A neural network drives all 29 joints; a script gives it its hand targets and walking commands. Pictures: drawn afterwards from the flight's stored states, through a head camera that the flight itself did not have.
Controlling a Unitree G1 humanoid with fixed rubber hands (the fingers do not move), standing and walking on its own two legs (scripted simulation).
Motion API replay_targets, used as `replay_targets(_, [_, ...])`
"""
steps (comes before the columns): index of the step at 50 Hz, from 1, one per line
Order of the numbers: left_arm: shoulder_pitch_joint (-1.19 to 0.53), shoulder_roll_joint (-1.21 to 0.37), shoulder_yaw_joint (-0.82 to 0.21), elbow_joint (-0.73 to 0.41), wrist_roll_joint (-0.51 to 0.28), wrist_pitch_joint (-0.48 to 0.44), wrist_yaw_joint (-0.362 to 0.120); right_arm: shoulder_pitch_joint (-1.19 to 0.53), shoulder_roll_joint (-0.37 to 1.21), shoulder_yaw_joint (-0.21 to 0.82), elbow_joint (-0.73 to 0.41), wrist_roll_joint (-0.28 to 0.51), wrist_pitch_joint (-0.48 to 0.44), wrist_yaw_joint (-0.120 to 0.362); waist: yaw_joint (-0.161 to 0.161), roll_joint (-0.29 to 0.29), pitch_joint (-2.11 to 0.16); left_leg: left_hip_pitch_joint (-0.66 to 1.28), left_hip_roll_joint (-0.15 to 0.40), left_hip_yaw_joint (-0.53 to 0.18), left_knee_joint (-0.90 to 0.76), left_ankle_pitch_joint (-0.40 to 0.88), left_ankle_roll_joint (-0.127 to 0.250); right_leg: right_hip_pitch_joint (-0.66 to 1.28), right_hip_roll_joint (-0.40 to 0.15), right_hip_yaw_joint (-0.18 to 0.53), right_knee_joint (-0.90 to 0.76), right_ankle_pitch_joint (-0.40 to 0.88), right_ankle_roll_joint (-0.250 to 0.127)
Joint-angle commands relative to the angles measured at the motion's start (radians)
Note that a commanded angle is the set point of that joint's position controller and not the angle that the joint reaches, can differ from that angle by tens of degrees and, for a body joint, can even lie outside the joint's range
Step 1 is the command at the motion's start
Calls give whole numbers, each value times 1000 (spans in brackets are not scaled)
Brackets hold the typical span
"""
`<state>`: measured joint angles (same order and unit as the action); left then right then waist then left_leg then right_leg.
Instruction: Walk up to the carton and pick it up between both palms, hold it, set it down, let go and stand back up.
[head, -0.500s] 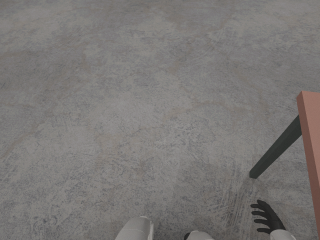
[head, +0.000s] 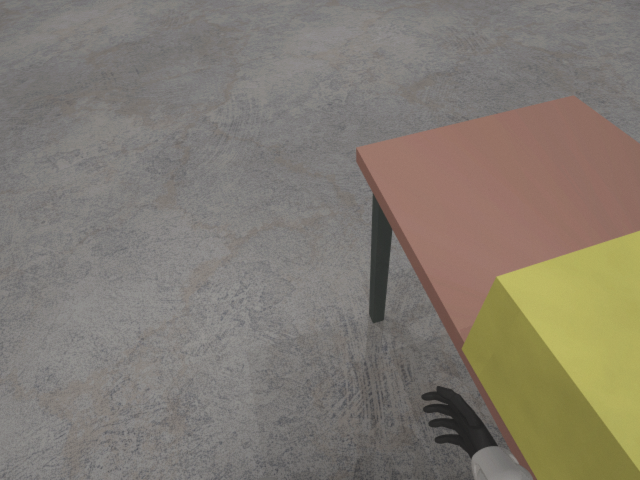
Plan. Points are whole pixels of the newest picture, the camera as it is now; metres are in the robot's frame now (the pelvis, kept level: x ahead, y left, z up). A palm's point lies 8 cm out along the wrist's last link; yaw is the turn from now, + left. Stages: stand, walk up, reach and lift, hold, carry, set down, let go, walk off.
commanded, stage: walk up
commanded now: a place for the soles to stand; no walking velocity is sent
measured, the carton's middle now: out of the picture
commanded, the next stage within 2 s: none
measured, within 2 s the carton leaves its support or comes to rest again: neither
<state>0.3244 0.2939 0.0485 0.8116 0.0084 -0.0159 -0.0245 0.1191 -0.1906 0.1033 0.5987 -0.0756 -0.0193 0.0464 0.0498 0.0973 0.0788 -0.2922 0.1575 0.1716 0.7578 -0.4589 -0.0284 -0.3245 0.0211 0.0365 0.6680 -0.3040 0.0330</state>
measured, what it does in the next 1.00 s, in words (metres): steps to the left, turning right: left foot, then right foot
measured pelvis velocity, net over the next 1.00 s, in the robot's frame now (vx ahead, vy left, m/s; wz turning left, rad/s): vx -0.01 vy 0.10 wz -0.87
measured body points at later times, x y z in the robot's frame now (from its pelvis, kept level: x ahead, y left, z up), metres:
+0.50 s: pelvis +0.00 +0.11 +0.01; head +0.06 +0.08 +0.45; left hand +0.16 +0.38 -0.11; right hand +0.04 -0.20 -0.10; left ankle +0.11 +0.21 -0.72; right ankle -0.03 -0.03 -0.66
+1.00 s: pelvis -0.01 +0.10 +0.01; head +0.00 +0.06 +0.46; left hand +0.28 +0.17 -0.08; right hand -0.15 -0.12 -0.13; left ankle +0.13 +0.16 -0.68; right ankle -0.09 +0.02 -0.72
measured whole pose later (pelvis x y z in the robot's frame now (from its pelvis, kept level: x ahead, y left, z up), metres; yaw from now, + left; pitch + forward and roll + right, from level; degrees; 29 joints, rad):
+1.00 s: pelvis -0.01 +0.10 +0.01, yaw -50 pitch -1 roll +0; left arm 0.23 0.22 0.07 0.66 0.04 -0.01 0.01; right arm 0.29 -0.27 -0.01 0.72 -0.05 0.02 0.00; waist -0.02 0.06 0.12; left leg -0.49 0.06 0.03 0.92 -0.39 -0.01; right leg -0.26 0.10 0.18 0.59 -0.29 -0.02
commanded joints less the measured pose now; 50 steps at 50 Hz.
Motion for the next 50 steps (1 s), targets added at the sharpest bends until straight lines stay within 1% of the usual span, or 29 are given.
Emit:
replay_targets(1, [239,315,89,-54,9,-21,46,-77,-209,-146,-53,30,53,-8,89,-311,29,-470,-107,-261,326,-249,-16,215,-339,786,-326,180,-237])
replay_targets(2, [204,312,93,-69,0,-14,63,-55,-207,-149,-56,36,50,-5,57,-292,3,-473,-100,-301,389,-185,-12,199,-333,754,-319,134,-258])
replay_targets(4, [115,245,92,-96,-4,-12,71,-54,-232,-163,-53,22,47,-4,14,-195,6,-448,-77,-317,395,-35,-9,156,-272,675,-298,43,-226])
replay_targets(6, [82,208,95,-110,-12,-15,71,-31,-221,-159,-35,21,46,-6,8,-215,-64,-382,-106,-262,399,42,-2,107,-201,578,-262,178,-221])
replay_targets(7, [73,192,99,-106,-14,-14,70,-44,-205,-158,-42,22,49,-7,9,-250,-79,-357,-117,-257,426,51,-7,64,-192,574,-246,253,-233])
replay_targets(8, [85,187,101,-112,-17,-14,66,-65,-214,-166,-34,21,58,-6,27,-224,-118,-320,-129,-250,424,84,-5,57,-179,545,-215,302,-221])
replay_targets(10, [85,176,113,-103,-17,-7,68,-87,-185,-162,-49,34,63,-10,28,-294,-120,-299,-140,-248,378,92,-9,13,-160,552,-194,352,-225])
replay_targets(13, [61,195,122,-92,-12,11,68,-83,-194,-169,-33,53,71,-14,23,-313,-146,-200,-160,-231,140,117,-11,4,-123,537,-162,395,-163])
replay_targets(15, [40,178,114,-62,-13,34,62,-27,-170,-167,-10,54,69,-23,-13,-399,-122,-64,-212,-182,-40,100,-8,-82,-93,515,-167,370,-118])
replay_targets(17, [42,152,95,-68,-19,37,54,19,-186,-184,13,46,63,-33,-34,-349,-151,108,-222,-184,-224,170,2,-165,-44,490,-162,198,-49])
replay_targets(18, [89,118,84,-51,-23,34,53,30,-223,-202,2,41,48,-34,-39,-239,-165,202,-84,-377,-330,45,31,-255,5,444,-69,-3,-4])
replay_targets(19, [76,57,79,-65,-29,31,59,14,-303,-208,6,43,49,-29,-67,47,-169,260,141,-617,-464,-19,109,-396,126,245,156,-170,36])
replay_targets(20, [57,103,95,-48,-11,37,68,-18,-312,-212,24,58,58,-23,-78,102,-166,104,260,-690,-520,-67,219,-322,74,157,362,-333,27])
replay_targets(21, [25,130,100,-23,-1,41,64,-53,-272,-201,24,53,55,-23,-56,0,-83,25,227,-647,-518,-29,209,-311,40,172,455,-262,18])
replay_targets(23, [74,141,100,23,-7,49,43,-119,-216,-193,40,57,43,-26,5,54,-58,4,156,-489,-506,-1,159,-266,7,152,517,-173,18])
replay_targets(25, [85,132,88,48,-1,50,13,-50,-209,-198,79,44,29,-36,-25,76,-78,85,114,-366,-468,116,148,-249,-14,110,489,-121,21])
replay_targets(26, [60,133,84,49,2,46,7,-3,-212,-199,99,45,18,-42,-45,80,-74,129,123,-367,-470,113,155,-264,-29,78,437,-96,18])
replay_targets(28, [-22,99,73,-33,68,37,-9,75,-203,-185,109,14,-17,-65,-92,51,-73,182,166,-343,-434,97,230,-260,-44,30,359,-143,47])
replay_targets(32, [-81,57,48,-121,41,39,-26,139,-296,-193,118,31,-21,-70,-100,151,-24,130,170,-258,-467,-12,207,-121,-39,-18,78,-194,22])
replay_targets(34, [-63,44,43,-122,35,27,-24,162,-318,-198,121,22,-8,-62,-87,129,-19,67,198,-227,-439,13,206,-3,-8,-84,-43,-132,6])
replay_targets(36, [12,40,39,-105,32,7,-11,203,-296,-192,133,20,6,-46,-62,36,-64,25,139,-135,-303,-13,168,166,44,-102,-252,-23,-18])
replay_targets(37, [42,73,44,-120,30,-7,-2,247,-276,-182,141,13,10,-34,-49,-30,-110,-77,114,-105,-207,-12,133,312,-31,22,-279,21,-27])
replay_targets(38, [61,198,71,-123,36,-8,10,146,-197,-152,80,29,15,-27,-11,-302,-43,-281,-38,0,-53,-117,46,274,-236,383,-332,10,-107])
replay_targets(39, [81,221,87,-134,35,0,20,59,-175,-142,48,24,22,-30,40,-234,-18,-406,-74,-105,106,-211,41,318,-310,498,-344,117,-161])
replay_targets(40, [68,207,87,-134,36,-5,34,78,-153,-132,47,28,28,-32,27,-230,-31,-412,-53,-180,186,-167,50,324,-316,479,-305,217,-197])
replay_targets(41, [36,176,83,-156,38,-5,40,146,-168,-137,57,36,21,-36,-8,-206,-52,-427,-50,-189,224,-77,50,371,-289,424,-260,433,-206])
replay_targets(44, [-50,97,71,-199,29,-16,35,219,-175,-149,74,18,10,-46,-43,-202,-108,-315,-51,-173,298,21,25,290,-224,302,-197,793,-224])
replay_targets(48, [-65,91,70,-202,33,-13,40,194,-176,-141,49,23,20,-49,-37,-228,-82,-252,-90,-142,164,84,19,173,-166,309,-153,763,-222])
replay_targets(50, [-82,114,76,-204,33,1,48,197,-174,-142,38,22,36,-48,-42,-250,-107,-182,-116,-154,133,86,16,119,-160,352,-155,588,-212])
